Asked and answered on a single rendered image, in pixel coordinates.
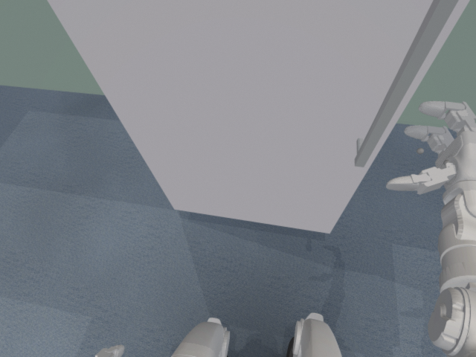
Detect right robot hand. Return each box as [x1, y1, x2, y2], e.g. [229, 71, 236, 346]
[386, 101, 476, 195]

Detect left robot shin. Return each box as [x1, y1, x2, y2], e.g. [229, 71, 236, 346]
[208, 318, 222, 325]

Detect right robot thigh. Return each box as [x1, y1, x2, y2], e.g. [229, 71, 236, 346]
[293, 318, 342, 357]

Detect fridge door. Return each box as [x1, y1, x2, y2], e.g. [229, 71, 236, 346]
[47, 0, 470, 234]

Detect right robot upper arm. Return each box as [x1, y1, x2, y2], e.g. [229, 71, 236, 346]
[428, 287, 476, 357]

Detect handle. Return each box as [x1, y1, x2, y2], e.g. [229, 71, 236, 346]
[355, 0, 459, 167]

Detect robot right forearm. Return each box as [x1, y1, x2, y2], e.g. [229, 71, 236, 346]
[437, 180, 476, 293]

